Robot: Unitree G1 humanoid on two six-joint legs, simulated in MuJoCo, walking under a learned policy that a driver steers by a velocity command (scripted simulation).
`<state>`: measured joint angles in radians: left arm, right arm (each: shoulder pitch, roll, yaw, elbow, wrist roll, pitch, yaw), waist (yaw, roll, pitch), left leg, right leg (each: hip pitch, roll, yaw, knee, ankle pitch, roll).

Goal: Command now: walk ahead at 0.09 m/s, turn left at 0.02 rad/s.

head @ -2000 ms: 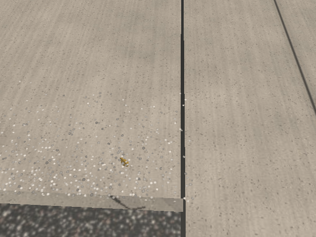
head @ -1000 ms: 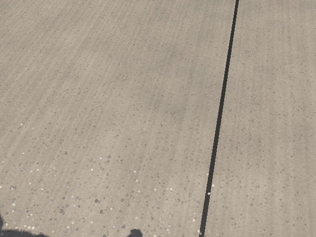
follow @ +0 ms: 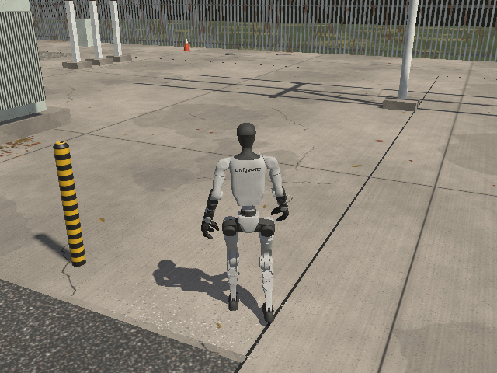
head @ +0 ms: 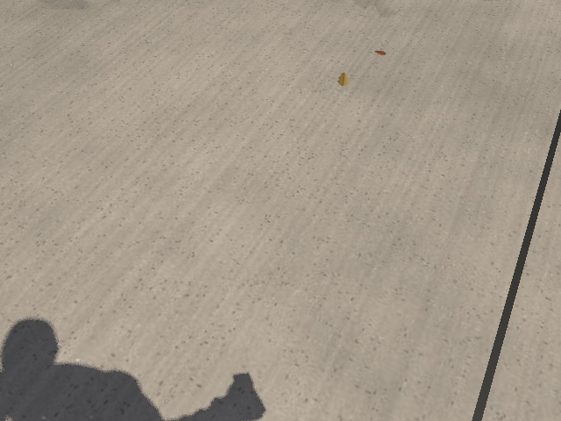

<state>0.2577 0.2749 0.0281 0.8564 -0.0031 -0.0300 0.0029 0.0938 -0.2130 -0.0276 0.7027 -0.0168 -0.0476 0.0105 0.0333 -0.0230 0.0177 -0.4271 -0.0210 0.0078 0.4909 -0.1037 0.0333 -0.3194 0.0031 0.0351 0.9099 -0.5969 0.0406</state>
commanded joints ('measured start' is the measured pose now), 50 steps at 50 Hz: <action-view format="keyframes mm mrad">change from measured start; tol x4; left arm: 1 57 86 25 -35 2 45 21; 6 103 36 18 20 19 51 25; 9 24 125 32 -14 33 50 32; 13 -35 60 19 8 25 14 29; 50 71 12 1 194 8 12 31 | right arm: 1 -10 -143 -36 -35 -2 15 -3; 5 -44 -126 -35 -13 -5 29 -16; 8 14 -85 -20 34 1 30 -17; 25 82 -98 -41 197 15 42 -42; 50 74 -93 -31 372 18 63 -59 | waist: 1 7 139 -133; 7 25 142 -115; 10 -34 -42 20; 12 -45 -85 26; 24 -24 22 -34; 50 -34 18 24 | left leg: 1 182 266 -293 -176 182 189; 4 62 199 -191 -204 27 166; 8 -21 122 -144 -183 -408 40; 9 0 75 -107 -160 -415 2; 12 191 41 -51 -47 -193 -15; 18 232 48 -49 -10 30 -2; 22 252 51 -47 1 103 -6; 31 278 55 -46 -1 140 -13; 50 271 51 -38 -43 48 -25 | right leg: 1 -92 -77 32 -20 35 36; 7 198 -34 -41 -376 415 -14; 8 184 -76 8 -429 411 -38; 10 -49 -93 42 -502 102 -81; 12 -112 -88 46 -548 103 -60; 19 1 -66 19 -490 350 -50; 27 48 -49 -2 -479 477 -55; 35 64 -40 -13 -500 492 -55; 50 56 -31 -22 -538 402 -54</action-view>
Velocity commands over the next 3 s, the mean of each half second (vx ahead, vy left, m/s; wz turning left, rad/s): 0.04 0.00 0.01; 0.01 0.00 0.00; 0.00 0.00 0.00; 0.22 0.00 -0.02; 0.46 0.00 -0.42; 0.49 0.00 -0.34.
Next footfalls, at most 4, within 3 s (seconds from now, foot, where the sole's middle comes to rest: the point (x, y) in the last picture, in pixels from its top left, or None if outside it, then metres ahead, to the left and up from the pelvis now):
0.16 right None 0.06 -0.15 -0.77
2.32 right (355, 409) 0.50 -0.14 -0.77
2.80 left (310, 287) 0.83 -0.04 -0.77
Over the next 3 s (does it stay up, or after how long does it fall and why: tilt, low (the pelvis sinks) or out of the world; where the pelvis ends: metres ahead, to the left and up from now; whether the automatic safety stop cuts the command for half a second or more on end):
stays up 0.74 -0.10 0.01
